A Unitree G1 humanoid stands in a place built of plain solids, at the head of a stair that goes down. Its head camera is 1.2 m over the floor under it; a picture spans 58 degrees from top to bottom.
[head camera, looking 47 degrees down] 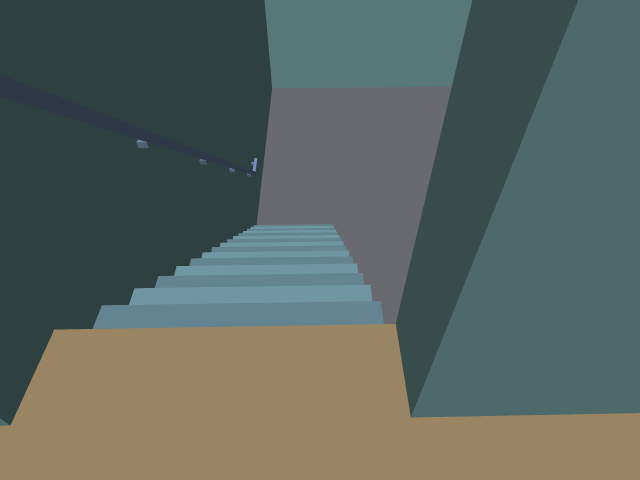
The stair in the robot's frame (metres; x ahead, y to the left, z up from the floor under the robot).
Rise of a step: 0.20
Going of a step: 0.23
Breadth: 1.09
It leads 1 degrees to the left of straight ahead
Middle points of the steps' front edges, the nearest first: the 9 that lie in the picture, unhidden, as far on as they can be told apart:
0.74 0.30 0.00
0.97 0.31 -0.20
1.20 0.31 -0.41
1.44 0.31 -0.61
1.67 0.32 -0.81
1.90 0.32 -1.01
2.14 0.33 -1.21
2.37 0.33 -1.41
2.60 0.34 -1.62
